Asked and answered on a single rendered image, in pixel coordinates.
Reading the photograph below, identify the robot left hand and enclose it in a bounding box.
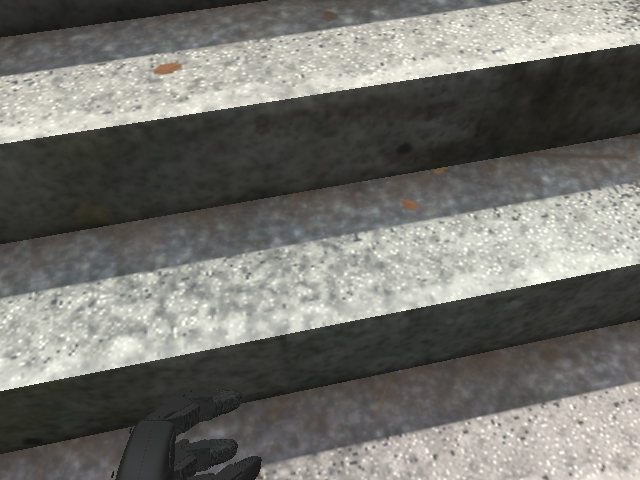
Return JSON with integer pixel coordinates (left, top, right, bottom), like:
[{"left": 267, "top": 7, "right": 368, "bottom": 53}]
[{"left": 111, "top": 388, "right": 262, "bottom": 480}]

